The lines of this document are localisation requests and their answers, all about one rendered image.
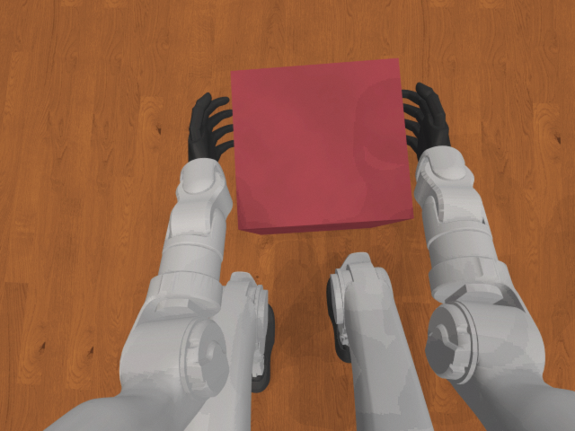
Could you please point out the robot right forearm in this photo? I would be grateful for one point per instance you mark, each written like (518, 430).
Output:
(465, 266)

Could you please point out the robot left forearm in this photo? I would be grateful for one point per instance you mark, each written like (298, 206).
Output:
(187, 284)

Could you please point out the robot right upper arm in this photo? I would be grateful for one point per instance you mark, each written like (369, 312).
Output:
(493, 356)

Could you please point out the left robot hand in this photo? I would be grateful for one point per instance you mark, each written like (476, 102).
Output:
(202, 141)

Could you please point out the left robot thigh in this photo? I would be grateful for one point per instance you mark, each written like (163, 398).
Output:
(243, 318)

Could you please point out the right robot shin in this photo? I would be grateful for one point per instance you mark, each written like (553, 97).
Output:
(360, 257)

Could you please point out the right robot hand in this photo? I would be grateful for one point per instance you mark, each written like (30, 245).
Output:
(432, 129)

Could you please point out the robot left upper arm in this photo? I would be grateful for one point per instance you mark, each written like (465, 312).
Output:
(168, 369)

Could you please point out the carton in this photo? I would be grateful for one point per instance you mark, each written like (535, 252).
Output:
(320, 147)

